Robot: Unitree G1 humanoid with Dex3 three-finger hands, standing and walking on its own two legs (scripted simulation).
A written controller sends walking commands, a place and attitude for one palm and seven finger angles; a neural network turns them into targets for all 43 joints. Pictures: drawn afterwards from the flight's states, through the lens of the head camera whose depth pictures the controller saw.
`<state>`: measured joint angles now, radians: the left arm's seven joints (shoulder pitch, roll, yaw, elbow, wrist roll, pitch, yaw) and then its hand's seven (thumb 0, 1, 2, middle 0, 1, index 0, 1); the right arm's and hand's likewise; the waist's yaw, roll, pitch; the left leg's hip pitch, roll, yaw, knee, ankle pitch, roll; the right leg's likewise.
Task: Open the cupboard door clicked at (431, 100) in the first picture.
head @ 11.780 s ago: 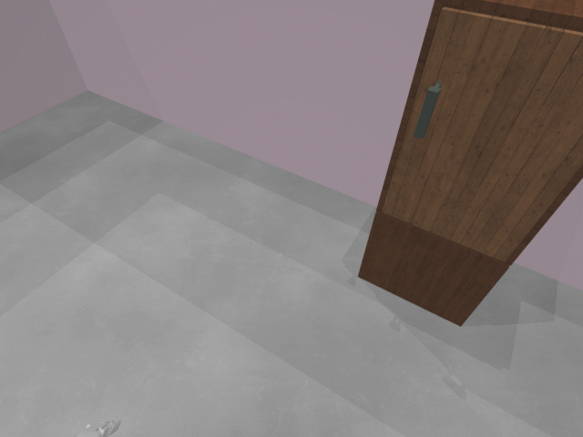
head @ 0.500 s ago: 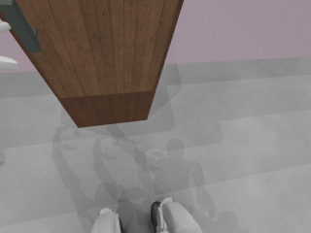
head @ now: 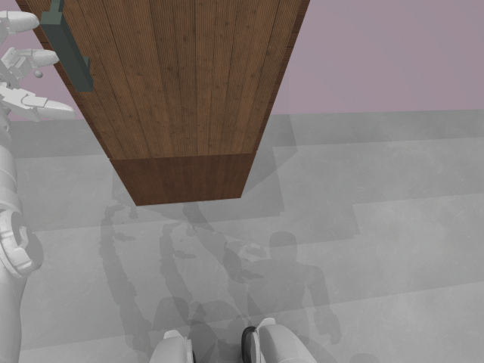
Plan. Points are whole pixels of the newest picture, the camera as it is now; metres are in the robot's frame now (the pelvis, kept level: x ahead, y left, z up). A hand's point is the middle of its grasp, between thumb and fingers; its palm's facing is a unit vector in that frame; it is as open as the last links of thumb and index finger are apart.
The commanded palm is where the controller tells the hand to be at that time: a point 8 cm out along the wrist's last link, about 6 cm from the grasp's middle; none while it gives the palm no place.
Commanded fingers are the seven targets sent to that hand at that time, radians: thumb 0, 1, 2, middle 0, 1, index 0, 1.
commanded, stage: slide the fingers in behind the handle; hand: left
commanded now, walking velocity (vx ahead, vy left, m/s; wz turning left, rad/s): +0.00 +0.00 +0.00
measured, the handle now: (72, 46) +0.58 +0.21 +0.10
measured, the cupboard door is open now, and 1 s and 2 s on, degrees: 0 0 0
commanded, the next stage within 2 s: move the hooked fingers beside the handle in 0.96 s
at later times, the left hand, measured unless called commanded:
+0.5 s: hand (49, 78) +0.52 +0.23 +0.09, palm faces +0.09 -1.00 +0.00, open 15.1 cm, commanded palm +0.51 +0.23 +0.09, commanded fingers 0.00 -0.50 0.30 -0.30 -1.20 -0.30 -1.20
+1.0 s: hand (51, 78) +0.52 +0.23 +0.09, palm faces +0.10 -0.99 -0.02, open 15.2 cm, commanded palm +0.52 +0.22 +0.09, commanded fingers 0.00 -0.50 0.30 -0.30 -1.20 -0.30 -1.20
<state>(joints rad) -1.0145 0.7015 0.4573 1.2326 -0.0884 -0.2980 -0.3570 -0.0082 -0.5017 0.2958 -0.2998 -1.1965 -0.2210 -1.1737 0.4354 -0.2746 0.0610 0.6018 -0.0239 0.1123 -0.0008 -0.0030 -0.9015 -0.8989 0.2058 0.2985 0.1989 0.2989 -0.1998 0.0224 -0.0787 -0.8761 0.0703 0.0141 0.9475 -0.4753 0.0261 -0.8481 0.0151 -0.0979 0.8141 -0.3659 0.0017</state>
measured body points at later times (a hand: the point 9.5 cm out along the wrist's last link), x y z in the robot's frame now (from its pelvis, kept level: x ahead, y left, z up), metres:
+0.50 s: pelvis +0.00 -0.01 +0.00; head +0.14 +0.03 +0.42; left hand +0.51 +0.29 +0.10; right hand -0.03 -0.27 -0.10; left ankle -0.03 +0.09 -0.69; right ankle +0.00 -0.13 -0.69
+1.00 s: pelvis -0.01 -0.01 +0.00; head +0.14 +0.03 +0.42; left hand +0.51 +0.28 +0.10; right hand -0.03 -0.27 -0.11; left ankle -0.03 +0.09 -0.69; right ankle +0.00 -0.13 -0.69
